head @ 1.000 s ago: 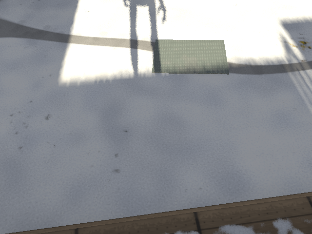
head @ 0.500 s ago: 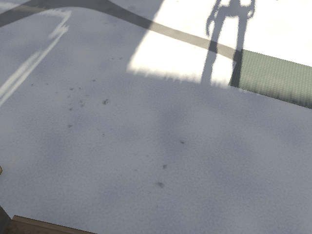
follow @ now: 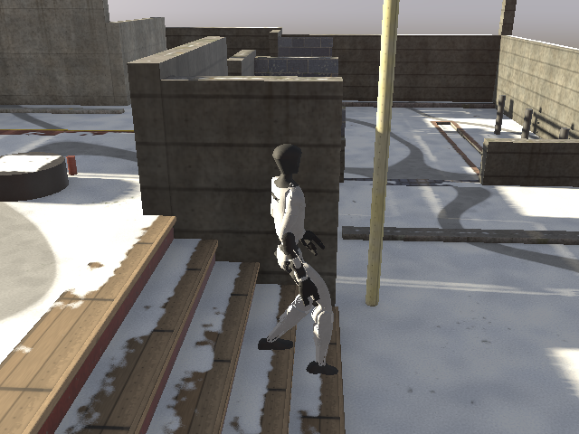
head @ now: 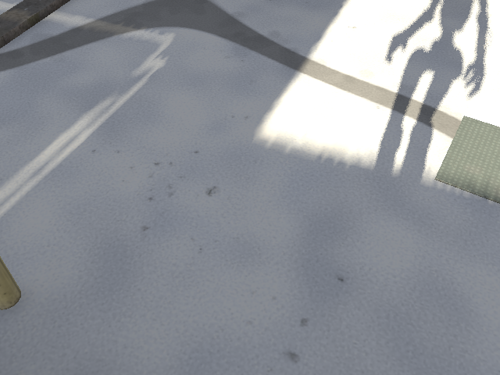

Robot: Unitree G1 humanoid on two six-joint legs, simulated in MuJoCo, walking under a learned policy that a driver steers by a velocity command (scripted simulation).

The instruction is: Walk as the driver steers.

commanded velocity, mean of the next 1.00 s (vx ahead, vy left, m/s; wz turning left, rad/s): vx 0.31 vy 0.00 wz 0.00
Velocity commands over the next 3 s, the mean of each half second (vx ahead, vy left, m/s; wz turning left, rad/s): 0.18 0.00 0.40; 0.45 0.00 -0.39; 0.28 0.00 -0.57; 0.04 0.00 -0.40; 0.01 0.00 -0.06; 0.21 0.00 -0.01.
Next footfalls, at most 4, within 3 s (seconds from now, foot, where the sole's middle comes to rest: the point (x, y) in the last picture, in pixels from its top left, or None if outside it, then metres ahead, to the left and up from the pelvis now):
0.06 right None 0.15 -0.10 -0.85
0.80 left None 0.24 0.21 -0.85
1.44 right None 0.51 -0.07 -1.02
2.00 left None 0.65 0.10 -1.02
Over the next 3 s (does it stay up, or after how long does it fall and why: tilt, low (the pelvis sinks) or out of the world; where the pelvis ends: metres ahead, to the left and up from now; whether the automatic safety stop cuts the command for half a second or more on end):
stays up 0.67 0.02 -0.26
